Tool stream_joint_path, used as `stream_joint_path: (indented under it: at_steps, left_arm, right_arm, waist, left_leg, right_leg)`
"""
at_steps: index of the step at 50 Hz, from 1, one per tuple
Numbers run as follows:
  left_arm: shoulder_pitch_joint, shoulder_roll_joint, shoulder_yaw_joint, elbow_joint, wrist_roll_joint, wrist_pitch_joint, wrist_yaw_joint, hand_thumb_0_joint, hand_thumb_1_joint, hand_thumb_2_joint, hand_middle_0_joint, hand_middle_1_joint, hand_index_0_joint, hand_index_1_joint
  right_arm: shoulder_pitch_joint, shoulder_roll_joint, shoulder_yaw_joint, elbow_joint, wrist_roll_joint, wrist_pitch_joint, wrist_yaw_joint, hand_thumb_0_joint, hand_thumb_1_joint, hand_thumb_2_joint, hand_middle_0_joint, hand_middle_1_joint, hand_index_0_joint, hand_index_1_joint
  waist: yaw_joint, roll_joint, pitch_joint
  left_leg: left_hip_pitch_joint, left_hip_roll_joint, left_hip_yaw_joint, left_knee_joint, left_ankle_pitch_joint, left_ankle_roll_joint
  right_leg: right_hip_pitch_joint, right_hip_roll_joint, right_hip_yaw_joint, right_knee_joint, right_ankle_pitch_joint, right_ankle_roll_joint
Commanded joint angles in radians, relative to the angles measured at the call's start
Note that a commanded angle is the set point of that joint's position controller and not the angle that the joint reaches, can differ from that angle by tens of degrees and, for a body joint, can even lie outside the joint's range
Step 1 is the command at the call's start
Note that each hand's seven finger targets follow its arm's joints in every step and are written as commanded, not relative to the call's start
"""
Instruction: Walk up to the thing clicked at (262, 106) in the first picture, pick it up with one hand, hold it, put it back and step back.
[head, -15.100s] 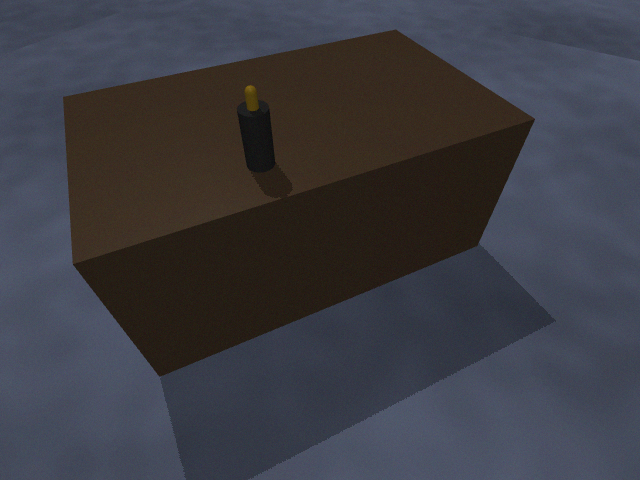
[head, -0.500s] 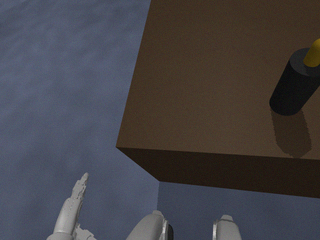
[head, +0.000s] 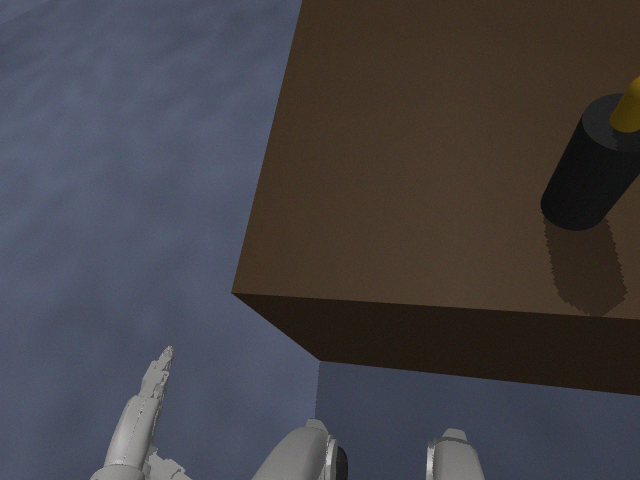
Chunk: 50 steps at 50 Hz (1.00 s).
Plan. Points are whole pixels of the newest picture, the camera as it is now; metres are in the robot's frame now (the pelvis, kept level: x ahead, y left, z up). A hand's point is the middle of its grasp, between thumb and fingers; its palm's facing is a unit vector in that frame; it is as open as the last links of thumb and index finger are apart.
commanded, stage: go down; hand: right
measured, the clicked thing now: (604, 155) +0.51 -0.25 +0.02
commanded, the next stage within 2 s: none
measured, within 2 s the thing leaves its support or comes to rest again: neither
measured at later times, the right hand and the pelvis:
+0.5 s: hand out of the picture +0.43 -0.45 +0.10, palm faces +0.35 +0.94 +0.02, open 17.4 cm; pelvis +0.00 +0.00 +0.00, yaw +0 degrees
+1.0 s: hand out of the picture +0.43 -0.45 +0.10, palm faces +0.36 +0.93 +0.01, open 17.3 cm; pelvis +0.00 +0.00 +0.00, yaw +0 degrees
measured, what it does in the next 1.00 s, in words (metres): stands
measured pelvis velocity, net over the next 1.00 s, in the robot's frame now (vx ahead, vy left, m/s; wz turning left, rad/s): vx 0.00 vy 0.00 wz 0.00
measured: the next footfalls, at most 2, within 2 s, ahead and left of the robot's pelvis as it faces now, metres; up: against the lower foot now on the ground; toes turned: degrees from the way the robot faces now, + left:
none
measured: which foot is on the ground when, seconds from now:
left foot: down 0.00-1.00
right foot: down 0.00-1.00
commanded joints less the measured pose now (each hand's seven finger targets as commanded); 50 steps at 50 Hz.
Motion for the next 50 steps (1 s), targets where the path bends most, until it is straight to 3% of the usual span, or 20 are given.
stream_joint_path:
  at_steps: [1, 4, 8, 13, 16, 20, 23, 26, 28, 30, 32, 34, 35, 37, 39, 41, 43, 45, 47, 50]
  left_arm:
    - [0.03, 0.196, 0.109, -0.14, -0.003, -0.053, 0.028, 0.0, -0.548, 0.037, -0.058, -0.042, -0.052, -0.047]
    - [0.053, 0.209, 0.125, -0.119, -0.004, -0.048, 0.028, 0.0, -0.54, 0.035, -0.058, -0.042, -0.053, -0.046]
    - [0.086, 0.204, 0.131, -0.129, -0.004, -0.049, 0.021, 0.0, -0.543, 0.033, -0.059, -0.041, -0.054, -0.045]
    - [0.072, 0.225, 0.157, -0.155, -0.001, -0.052, 0.014, 0.0, -0.547, 0.036, -0.058, -0.04, -0.052, -0.045]
    - [0.054, 0.166, 0.094, -0.122, -0.006, -0.049, 0.008, 0.0, -0.543, 0.035, -0.059, -0.041, -0.054, -0.045]
    - [0.041, 0.223, 0.138, -0.163, -0.002, -0.053, 0.024, 0.0, -0.542, 0.032, -0.058, -0.039, -0.053, -0.043]
    - [0.065, 0.19, 0.108, -0.075, -0.001, -0.044, 0.024, 0.0, -0.543, 0.032, -0.058, -0.041, -0.053, -0.045]
    - [-0.012, 0.226, 0.132, -0.187, -0.003, -0.055, 0.032, 0.0, -0.545, 0.032, -0.059, -0.039, -0.053, -0.044]
    - [0.072, 0.193, 0.114, -0.094, -0.005, -0.044, 0.027, 0.0, -0.539, 0.028, -0.06, -0.041, -0.055, -0.044]
    - [0.006, 0.209, 0.121, -0.177, -0.006, -0.057, 0.027, 0.0, -0.539, 0.028, -0.059, -0.041, -0.055, -0.044]
    - [0.062, 0.24, 0.158, -0.159, -0.003, -0.055, 0.03, 0.0, -0.542, 0.03, -0.059, -0.039, -0.053, -0.044]
    - [0.112, 0.183, 0.113, -0.096, -0.005, -0.047, 0.018, 0.0, -0.54, 0.031, -0.058, -0.04, -0.054, -0.044]
    - [0.058, 0.169, 0.094, -0.147, -0.009, -0.053, 0.014, 0.0, -0.539, 0.032, -0.059, -0.041, -0.054, -0.045]
    - [0.033, 0.204, 0.126, -0.182, -0.008, -0.059, 0.021, 0.0, -0.541, 0.032, -0.059, -0.039, -0.053, -0.043]
    - [0.058, 0.215, 0.136, -0.179, -0.008, -0.055, 0.02, 0.0, -0.543, 0.034, -0.057, -0.038, -0.051, -0.043]
    - [0.085, 0.185, 0.112, -0.127, -0.006, -0.049, 0.015, 0.0, -0.539, 0.034, -0.058, -0.041, -0.053, -0.045]
    - [0.052, 0.224, 0.151, -0.182, -0.005, -0.056, 0.018, 0.0, -0.542, 0.034, -0.059, -0.04, -0.053, -0.045]
    - [0.058, 0.213, 0.131, -0.139, -0.005, -0.05, 0.02, 0.0, -0.541, 0.04, -0.057, -0.037, -0.049, -0.045]
    - [0.065, 0.174, 0.097, -0.087, -0.004, -0.042, 0.019, 0.0, -0.542, 0.043, -0.059, -0.04, -0.05, -0.048]
    - [0.0, 0.211, 0.118, -0.15, -0.003, -0.053, 0.029, 0.0, -0.552, 0.041, -0.058, -0.037, -0.049, -0.046]
  right_arm:
    - [-0.272, -0.412, -0.018, -0.205, 0.027, -0.059, 0.002, 0.0, 0.517, -0.087, 0.044, 0.069, 0.051, 0.069]
    - [-0.268, -0.423, -0.017, -0.19, 0.02, -0.056, -0.002, 0.0, 0.506, -0.091, 0.049, 0.073, 0.056, 0.073]
    - [-0.266, -0.394, -0.005, -0.18, 0.024, -0.06, 0.006, 0.0, 0.541, -0.094, 0.039, 0.075, 0.05, 0.075]
    - [-0.272, -0.446, -0.048, -0.232, 0.03, -0.063, 0.007, 0.0, 0.549, -0.093, 0.036, 0.073, 0.047, 0.073]
    - [-0.236, -0.408, -0.031, -0.2, 0.031, -0.059, 0.013, 0.0, 0.525, -0.093, 0.04, 0.071, 0.049, 0.071]
    - [-0.307, -0.437, -0.027, -0.246, 0.025, -0.058, 0.008, 0.0, 0.522, -0.094, 0.042, 0.073, 0.051, 0.074]
    - [-0.256, -0.4, -0.011, -0.185, 0.031, -0.049, 0.008, 0.0, 0.505, -0.095, 0.048, 0.075, 0.055, 0.075]
    - [-0.32, -0.428, -0.012, -0.225, 0.019, -0.051, -0.003, 0.0, 0.502, -0.088, 0.053, 0.073, 0.058, 0.073]
    - [-0.266, -0.39, 0.011, -0.154, 0.022, -0.049, 0.005, 0.0, 0.497, -0.092, 0.053, 0.074, 0.059, 0.074]
    - [-0.291, -0.386, 0.009, -0.182, 0.021, -0.056, 0.001, 0.0, 0.518, -0.091, 0.047, 0.074, 0.055, 0.074]
    - [-0.296, -0.434, -0.021, -0.189, 0.024, -0.055, -0.001, 0.0, 0.519, -0.092, 0.048, 0.076, 0.056, 0.076]
    - [-0.252, -0.413, -0.014, -0.142, 0.023, -0.05, 0.005, 0.0, 0.535, -0.091, 0.04, 0.074, 0.049, 0.074]
    - [-0.254, -0.415, -0.017, -0.159, 0.023, -0.053, 0.003, 0.0, 0.526, -0.084, 0.043, 0.069, 0.05, 0.069]
    - [-0.299, -0.443, -0.028, -0.192, 0.024, -0.063, 0.009, 0.0, 0.542, -0.087, 0.041, 0.072, 0.051, 0.072]
    - [-0.294, -0.467, -0.044, -0.203, 0.023, -0.064, 0.009, 0.0, 0.532, -0.087, 0.045, 0.072, 0.054, 0.072]
    - [-0.258, -0.454, -0.035, -0.183, 0.019, -0.057, 0.01, 0.0, 0.521, -0.089, 0.041, 0.071, 0.049, 0.071]
    - [-0.287, -0.475, -0.056, -0.239, 0.026, -0.057, 0.009, 0.0, 0.513, -0.087, 0.044, 0.07, 0.051, 0.07]
    - [-0.296, -0.489, -0.059, -0.253, 0.028, -0.056, 0.013, 0.0, 0.513, -0.091, 0.05, 0.074, 0.057, 0.074]
    - [-0.253, -0.428, -0.022, -0.197, 0.025, -0.046, 0.015, 0.0, 0.497, -0.096, 0.046, 0.072, 0.053, 0.072]
    - [-0.322, -0.448, -0.03, -0.255, 0.03, -0.047, 0.008, 0.0, 0.502, -0.091, 0.048, 0.072, 0.055, 0.072]
  waist:
    - [-0.035, -0.371, -0.479]
    - [-0.038, -0.371, -0.435]
    - [-0.031, -0.388, -0.437]
    - [-0.047, -0.417, -0.499]
    - [-0.067, -0.393, -0.457]
    - [-0.048, -0.422, -0.509]
    - [-0.053, -0.391, -0.421]
    - [-0.034, -0.372, -0.483]
    - [-0.037, -0.37, -0.381]
    - [-0.031, -0.326, -0.434]
    - [-0.028, -0.353, -0.457]
    - [-0.037, -0.335, -0.411]
    - [-0.041, -0.325, -0.413]
    - [-0.028, -0.36, -0.474]
    - [-0.043, -0.386, -0.479]
    - [-0.053, -0.394, -0.448]
    - [-0.046, -0.404, -0.534]
    - [-0.058, -0.441, -0.511]
    - [-0.057, -0.42, -0.461]
    - [-0.047, -0.431, -0.515]
  left_leg:
    - [0.131, -0.026, -0.014, -0.071, 0.3, 0.064]
    - [0.121, -0.027, -0.01, -0.071, 0.268, 0.067]
    - [0.082, -0.034, 0.002, -0.061, 0.258, 0.067]
    - [0.096, -0.033, -0.002, -0.055, 0.279, 0.069]
    - [0.101, -0.032, -0.005, -0.055, 0.273, 0.068]
    - [0.106, -0.034, -0.002, -0.073, 0.23, 0.07]
    - [0.095, -0.033, -0.003, -0.082, 0.224, 0.069]
    - [0.155, -0.027, -0.012, -0.087, 0.253, 0.068]
    - [0.117, -0.027, -0.012, -0.085, 0.239, 0.067]
    - [0.131, -0.028, -0.012, -0.083, 0.244, 0.067]
    - [0.141, -0.025, -0.013, -0.086, 0.255, 0.065]
    - [0.133, -0.024, -0.016, -0.078, 0.287, 0.06]
    - [0.15, -0.022, -0.022, -0.074, 0.297, 0.06]
    - [0.134, -0.025, -0.014, -0.06, 0.29, 0.064]
    - [0.122, -0.026, -0.011, -0.059, 0.27, 0.066]
    - [0.108, -0.027, -0.015, -0.059, 0.276, 0.065]
    - [0.146, -0.024, -0.018, -0.06, 0.316, 0.064]
    - [0.115, -0.029, -0.007, -0.056, 0.286, 0.066]
    - [0.086, -0.034, -0.005, -0.058, 0.264, 0.067]
    - [0.119, -0.032, -0.006, -0.07, 0.263, 0.069]
  right_leg:
    - [0.49, 0.016, 0.007, -0.129, 0.522, 0.002]
    - [0.455, 0.022, 0.008, -0.15, 0.451, 0.001]
    - [0.514, 0.007, 0.023, -0.148, 0.542, 0.014]
    - [0.548, 0.005, 0.024, -0.137, 0.608, 0.02]
    - [0.498, 0.011, 0.017, -0.133, 0.574, 0.012]
    - [0.561, 0.005, 0.023, -0.163, 0.516, 0.019]
    - [0.495, 0.012, 0.015, -0.166, 0.482, 0.012]
    - [0.476, 0.02, 0.008, -0.165, 0.416, 0.001]
    - [0.437, 0.021, 0.003, -0.163, 0.401, -0.001]
    - [0.443, 0.022, 0.008, -0.158, 0.393, -0.003]
    - [0.469, 0.024, 0.004, -0.158, 0.396, -0.002]
    - [0.427, 0.027, 0.0, -0.134, 0.433, -0.007]
    - [0.396, 0.031, -0.003, -0.129, 0.424, -0.011]
    - [0.459, 0.019, 0.008, -0.13, 0.465, -0.001]
    - [0.484, 0.019, 0.009, -0.137, 0.473, 0.003]
    - [0.471, 0.021, 0.003, -0.127, 0.502, 0.004]
    - [0.521, 0.02, 0.005, -0.12, 0.54, 0.004]
    - [0.533, 0.014, 0.012, -0.131, 0.574, 0.014]
    - [0.521, 0.011, 0.014, -0.134, 0.574, 0.013]
    - [0.544, 0.009, 0.018, -0.15, 0.535, 0.013]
